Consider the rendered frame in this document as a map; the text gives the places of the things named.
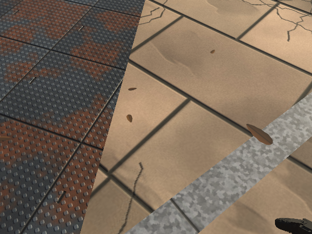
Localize robot right hand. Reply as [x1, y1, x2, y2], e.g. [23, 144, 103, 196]
[275, 217, 312, 234]

